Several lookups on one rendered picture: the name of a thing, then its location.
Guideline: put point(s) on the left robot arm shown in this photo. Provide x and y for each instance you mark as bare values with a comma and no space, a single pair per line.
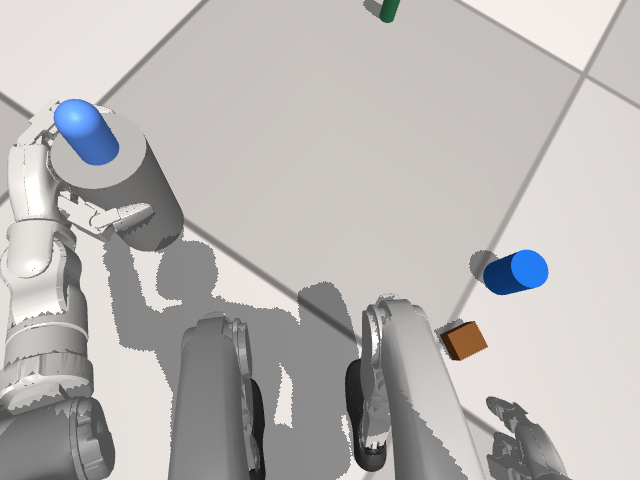
50,426

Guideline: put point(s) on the left robot hand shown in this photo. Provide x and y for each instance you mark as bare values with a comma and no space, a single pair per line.
36,191

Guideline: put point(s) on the right robot hand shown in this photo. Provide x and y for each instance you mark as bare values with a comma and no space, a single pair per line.
527,457

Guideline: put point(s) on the left robot foot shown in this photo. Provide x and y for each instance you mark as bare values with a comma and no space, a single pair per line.
259,472

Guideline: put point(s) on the right robot foot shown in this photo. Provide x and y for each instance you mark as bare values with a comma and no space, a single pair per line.
368,459

